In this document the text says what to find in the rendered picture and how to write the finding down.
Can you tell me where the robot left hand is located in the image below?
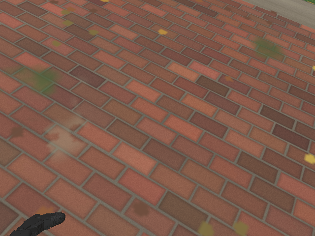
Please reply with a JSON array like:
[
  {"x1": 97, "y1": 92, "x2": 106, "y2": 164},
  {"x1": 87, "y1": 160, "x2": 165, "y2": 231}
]
[{"x1": 8, "y1": 212, "x2": 66, "y2": 236}]

